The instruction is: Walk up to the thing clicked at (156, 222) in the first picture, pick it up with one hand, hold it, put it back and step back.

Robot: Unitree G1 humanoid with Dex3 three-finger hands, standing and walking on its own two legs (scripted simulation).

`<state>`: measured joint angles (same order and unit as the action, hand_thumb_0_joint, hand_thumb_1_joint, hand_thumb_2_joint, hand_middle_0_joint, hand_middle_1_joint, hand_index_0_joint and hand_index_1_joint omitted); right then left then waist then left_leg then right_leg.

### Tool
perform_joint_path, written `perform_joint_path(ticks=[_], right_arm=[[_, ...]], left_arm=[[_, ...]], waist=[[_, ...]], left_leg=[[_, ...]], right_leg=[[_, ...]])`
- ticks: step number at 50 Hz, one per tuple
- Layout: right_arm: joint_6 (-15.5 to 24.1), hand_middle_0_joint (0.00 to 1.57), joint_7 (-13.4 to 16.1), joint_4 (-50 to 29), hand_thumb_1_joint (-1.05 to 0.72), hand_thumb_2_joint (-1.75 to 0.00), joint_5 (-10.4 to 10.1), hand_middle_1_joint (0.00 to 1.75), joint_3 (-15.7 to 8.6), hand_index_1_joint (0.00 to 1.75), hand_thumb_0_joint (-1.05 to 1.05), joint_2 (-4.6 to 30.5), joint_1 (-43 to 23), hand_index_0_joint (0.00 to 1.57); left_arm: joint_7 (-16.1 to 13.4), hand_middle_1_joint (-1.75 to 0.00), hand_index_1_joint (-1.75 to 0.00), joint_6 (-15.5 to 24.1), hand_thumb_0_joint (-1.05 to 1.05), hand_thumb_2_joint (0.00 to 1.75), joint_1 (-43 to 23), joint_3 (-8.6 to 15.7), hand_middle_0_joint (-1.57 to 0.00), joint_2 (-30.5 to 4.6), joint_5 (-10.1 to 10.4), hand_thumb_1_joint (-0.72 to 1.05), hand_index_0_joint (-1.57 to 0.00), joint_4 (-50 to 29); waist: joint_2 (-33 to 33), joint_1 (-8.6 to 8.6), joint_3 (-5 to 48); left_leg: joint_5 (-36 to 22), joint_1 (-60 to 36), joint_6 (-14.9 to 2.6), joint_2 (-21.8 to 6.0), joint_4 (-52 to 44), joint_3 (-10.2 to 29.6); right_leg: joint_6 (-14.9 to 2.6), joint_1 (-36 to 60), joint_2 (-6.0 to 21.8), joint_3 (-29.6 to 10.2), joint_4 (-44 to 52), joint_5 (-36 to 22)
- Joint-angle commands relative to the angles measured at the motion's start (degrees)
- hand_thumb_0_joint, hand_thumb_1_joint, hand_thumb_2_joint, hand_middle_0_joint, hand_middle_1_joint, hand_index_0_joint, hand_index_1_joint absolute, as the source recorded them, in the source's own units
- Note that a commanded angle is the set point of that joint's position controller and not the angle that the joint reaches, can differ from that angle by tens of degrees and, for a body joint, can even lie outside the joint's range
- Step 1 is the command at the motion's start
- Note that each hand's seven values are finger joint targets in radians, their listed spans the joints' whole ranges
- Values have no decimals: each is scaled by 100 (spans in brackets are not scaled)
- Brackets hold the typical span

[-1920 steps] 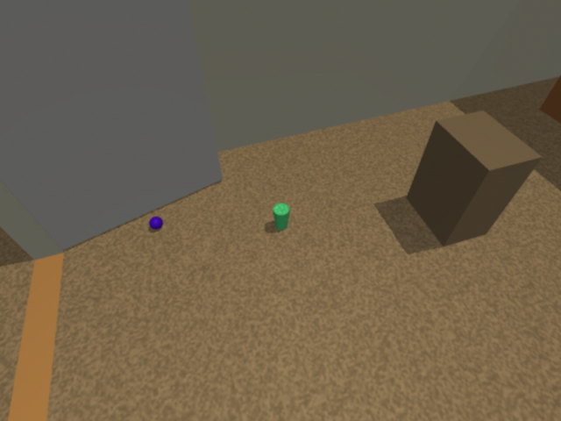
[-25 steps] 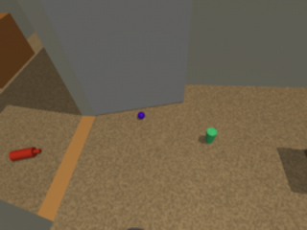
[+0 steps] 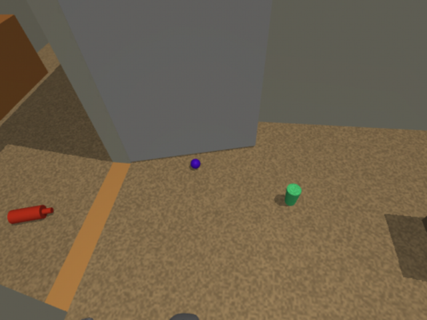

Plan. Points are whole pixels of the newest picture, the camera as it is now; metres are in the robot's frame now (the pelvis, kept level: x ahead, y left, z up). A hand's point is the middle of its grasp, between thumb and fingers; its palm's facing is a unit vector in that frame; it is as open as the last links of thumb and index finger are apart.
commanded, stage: step back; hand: left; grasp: from above
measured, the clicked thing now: (195, 163) +1.03 +0.21 -0.73
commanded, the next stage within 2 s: stand in 0.36 s
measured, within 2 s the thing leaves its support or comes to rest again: neither
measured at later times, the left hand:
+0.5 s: hand out of the picture +0.13 +0.27 -0.14, palm faces -0.03 -0.94 -0.34, open 7.4 cm
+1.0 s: hand out of the picture +0.10 +0.27 -0.14, palm faces -0.06 -0.94 -0.34, open 7.4 cm
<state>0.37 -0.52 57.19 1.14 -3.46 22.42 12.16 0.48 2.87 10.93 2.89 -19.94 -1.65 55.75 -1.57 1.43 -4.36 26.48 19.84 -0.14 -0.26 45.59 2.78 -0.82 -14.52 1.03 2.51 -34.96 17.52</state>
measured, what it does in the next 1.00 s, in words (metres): steps on the spot: left foot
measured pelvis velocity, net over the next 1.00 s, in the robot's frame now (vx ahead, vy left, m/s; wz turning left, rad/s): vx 0.02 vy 0.02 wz -0.03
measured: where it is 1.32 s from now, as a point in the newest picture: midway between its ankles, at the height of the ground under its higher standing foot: outside the picture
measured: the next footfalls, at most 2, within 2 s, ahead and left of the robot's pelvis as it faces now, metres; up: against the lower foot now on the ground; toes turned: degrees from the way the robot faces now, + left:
left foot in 0.04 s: +0.09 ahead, +0.14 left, +0.00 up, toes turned +0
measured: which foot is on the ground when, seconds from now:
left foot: up 0.00-0.02, down 0.04-1.00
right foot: down 0.00-1.00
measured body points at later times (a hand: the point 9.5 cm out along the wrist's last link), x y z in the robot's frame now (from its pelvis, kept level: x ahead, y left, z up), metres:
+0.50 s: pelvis +0.03 +0.02 +0.02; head +0.04 +0.02 +0.46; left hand +0.13 +0.32 -0.11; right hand +0.14 -0.27 -0.11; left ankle +0.05 +0.14 -0.73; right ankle +0.02 -0.12 -0.73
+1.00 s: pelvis +0.02 +0.02 +0.02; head +0.02 +0.02 +0.47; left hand +0.11 +0.32 -0.11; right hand +0.08 -0.28 -0.11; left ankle +0.05 +0.14 -0.73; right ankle +0.02 -0.12 -0.73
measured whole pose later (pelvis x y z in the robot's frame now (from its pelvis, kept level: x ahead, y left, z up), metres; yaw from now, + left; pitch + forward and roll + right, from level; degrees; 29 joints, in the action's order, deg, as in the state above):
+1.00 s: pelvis +0.02 +0.02 +0.02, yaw -2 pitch -3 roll +0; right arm 0.7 -1.1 66.5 0.4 -1.0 19.6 5.3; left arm 0.4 1.1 6.1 -0.1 -20.3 -0.3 65.4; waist 0.2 -0.4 -3.3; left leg 8.5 7.2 0.4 -1.1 18.7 -1.7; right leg 1.5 -5.2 1.5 -0.2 -18.5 10.2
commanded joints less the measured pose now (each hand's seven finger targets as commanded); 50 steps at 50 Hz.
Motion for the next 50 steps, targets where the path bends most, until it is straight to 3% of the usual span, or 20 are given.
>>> perform_joint_path(ticks=[1, 2, 3, 4, 5, 7, 9, 10, 16, 17, 18, 21, 23, 26, 33, 35, 40, 45, 50], right_arm=[[144, 20, 89, -109, -90, -90, 48, 30, -200, 30, 0, 807, 267, 20], [157, 20, 119, -106, -90, -90, 89, 30, -232, 30, 0, 899, 169, 20], [188, 20, 148, -161, -90, -90, 123, 30, -262, 30, 0, 1128, 30, 20], [191, 20, 135, -301, -90, -90, 57, 30, -262, 30, 0, 1434, -486, 20], [168, 20, 112, -294, -90, -90, 32, 30, -262, 30, 0, 1469, -689, 20], [144, 20, 104, -192, -90, -90, 25, 30, -129, 30, 0, 1193, -898, 20], [127, 20, 111, -127, -90, -90, -11, 30, -80, 30, 0, 1033, -1006, 20], [120, 20, 112, -61, -90, -90, -22, 30, -69, 30, 0, 996, -984, 20], [110, 20, 91, 189, -90, -90, -48, 30, -49, 30, 0, 941, -1158, 20], [104, 20, 93, 240, -90, -90, -49, 30, -42, 30, 0, 905, -1144, 20], [144, 20, 66, 258, -90, -90, -96, 30, 18, 30, 0, 959, -997, 20], [187, 20, 66, 307, -90, -90, -85, 30, 2, 30, 0, 964, -1200, 20], [187, 20, 73, 349, -90, -90, -74, 30, 21, 30, 0, 940, -1177, 20], [166, 20, 62, 372, -90, -90, -80, 30, 39, 30, 0, 920, -1297, 20], [200, 20, 58, 406, -90, -90, -58, 30, 35, 30, 0, 949, -1289, 20], [182, 20, 51, 422, -90, -90, -72, 30, 37, 30, 0, 928, -1302, 20], [172, 20, 37, 467, -90, -90, -66, 30, 38, 30, 0, 939, -1177, 20], [149, 20, 31, 510, -90, -90, -66, 30, 62, 30, 0, 920, -1139, 20], [153, 20, 31, 518, -90, -90, -46, 30, 63, 30, 0, 967, -1041, 20]], left_arm=[[-112, -30, -30, 19, 0, 90, -612, 290, -20, -1545, 94, 90, -20, -455], [-120, -30, -30, -7, 0, 90, -560, 214, -20, -1363, 112, 90, -20, -476], [-113, -30, -30, -35, 0, 90, -466, 145, -20, -1166, 147, 90, -20, -496], [-122, -30, -30, -93, 0, 90, -356, 146, -20, -1186, 232, 90, -20, -384], [-144, -30, -30, -135, 0, 90, -354, 193, -20, -1302, 192, 90, -20, -205], [-132, -30, -30, -90, 0, 90, -335, 147, -20, -1227, 149, 90, -20, -66], [-125, -30, -30, -31, 0, 90, -325, 170, -20, -1414, 137, 90, -20, 58], [-124, -30, -30, -15, 0, 90, -406, 170, -20, -1478, 138, 90, -20, 89], [-152, -30, -30, -2, 0, 90, -645, 108, -20, -1390, 144, 90, -20, 288], [-153, -30, -30, -9, 0, 90, -721, 116, -20, -1387, 146, 90, -20, 299], [-112, -30, -30, -27, 0, 90, -705, -32, -20, -1159, 177, 90, -20, 383], [-111, -30, -30, -30, 0, 90, -787, -57, -20, -1185, 162, 90, -20, 434], [-118, -30, -30, -40, 0, 90, -825, -56, -20, -1239, 150, 90, -20, 483], [-98, -30, -30, -61, 0, 90, -872, -70, -20, -1227, 151, 90, -20, 547], [-82, -30, -30, -59, 0, 90, -925, -59, -20, -1208, 117, 90, -20, 575], [-79, -30, -30, -66, 0, 90, -887, -64, -20, -1225, 119, 90, -20, 621], [-83, -30, -30, -37, 0, 90, -902, -72, -20, -1258, 108, 90, -20, 574], [-84, -30, -30, -50, 0, 90, -816, -90, -20, -1260, 116, 90, -20, 591], [-80, -30, -30, -64, 0, 90, -764, -84, -20, -1266, 119, 90, -20, 578]], waist=[[813, -298, 462], [580, -274, 570], [47, -175, 760], [-378, 20, 700], [-417, 17, 513], [-327, 125, 476], [-243, 43, 489], [-133, -34, 538], [98, -85, 897], [128, -104, 857], [31, -187, 953], [57, -139, 1017], [130, -142, 927], [54, -113, 602], [10, -109, 686], [71, -121, 507], [184, -173, 689], [197, -154, 456], [135, -158, 514]], left_leg=[[-1393, -938, -8, 14, -1817, -409], [-2035, -1204, -109, -183, -1981, -130], [-2546, -1318, -312, -860, -2179, 700], [-1997, -601, -804, -1436, -2390, 1386], [-1501, -33, -1008, -1559, -2458, 1402], [-1669, -107, -616, -1178, -2278, 873], [-1765, -239, -283, -767, -1989, 437], [-1863, -488, -202, -670, -1910, 317], [-2775, -1164, -254, -747, -2019, 133], [-2768, -1166, -218, -743, -2089, 94], [-2818, -1396, -198, -759, -2343, 262], [-3395, -1703, -152, -809, -2368, 213], [-3444, -1672, -140, -812, -2522, 193], [-2713, -1396, -105, -759, -2795, 195], [-2684, -1448, -56, -761, -2978, 141], [-2203, -1405, -42, -737, -3056, 173], [-2378, -1574, -43, -745, -2963, 125], [-1957, -1397, -30, -707, -3048, 149], [-2000, -1365, -36, -716, -3073, 147]], right_leg=[[-590, -263, 1035, -857, 507, -1963], [-369, -365, 872, -727, 223, -2003], [-155, -500, 568, -559, -69, -1481], [-8, -205, 50, -252, -308, 21], [-30, 328, 39, -244, -255, 675], [-97, 517, 185, -423, 370, -9], [-165, 542, 412, -739, 733, -958], [-198, 424, 538, -887, 820, -1239], [-94, 615, 554, -773, 1050, -1991], [-94, 620, 569, -795, 1079, -1980], [-45, 690, 542, -740, 1207, -1864], [-8, 799, 585, -687, 1337, -2193], [20, 895, 598, -665, 1401, -2177], [54, 867, 589, -677, 1684, -1561], [48, 1024, 642, -683, 1803, -1519], [43, 820, 621, -695, 1919, -1110], [25, 836, 673, -733, 1955, -1331], [38, 688, 647, -741, 2066, -969], [17, 734, 639, -729, 2000, -959]])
